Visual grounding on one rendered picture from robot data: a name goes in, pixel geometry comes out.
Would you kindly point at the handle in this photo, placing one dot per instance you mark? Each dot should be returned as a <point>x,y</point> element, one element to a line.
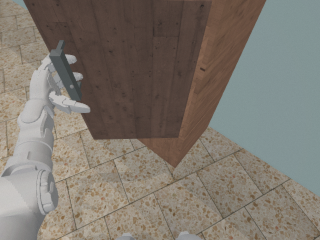
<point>60,62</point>

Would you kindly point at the cupboard door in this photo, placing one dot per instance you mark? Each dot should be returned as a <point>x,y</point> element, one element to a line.
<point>137,58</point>

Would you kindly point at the robot shin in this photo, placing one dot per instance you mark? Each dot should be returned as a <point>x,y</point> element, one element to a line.
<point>183,233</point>
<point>127,234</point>

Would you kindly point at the robot left upper arm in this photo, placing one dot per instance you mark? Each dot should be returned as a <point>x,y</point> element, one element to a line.
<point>25,200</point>

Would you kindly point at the right robot shin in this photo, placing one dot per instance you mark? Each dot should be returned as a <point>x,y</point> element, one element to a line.
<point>183,233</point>

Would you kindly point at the robot left hand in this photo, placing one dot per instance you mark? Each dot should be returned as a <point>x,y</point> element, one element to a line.
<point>42,86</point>

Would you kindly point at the left robot shin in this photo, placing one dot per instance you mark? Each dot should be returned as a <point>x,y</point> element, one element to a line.
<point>127,234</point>

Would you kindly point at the robot left forearm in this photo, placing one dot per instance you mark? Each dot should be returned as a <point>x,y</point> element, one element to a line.
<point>34,146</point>

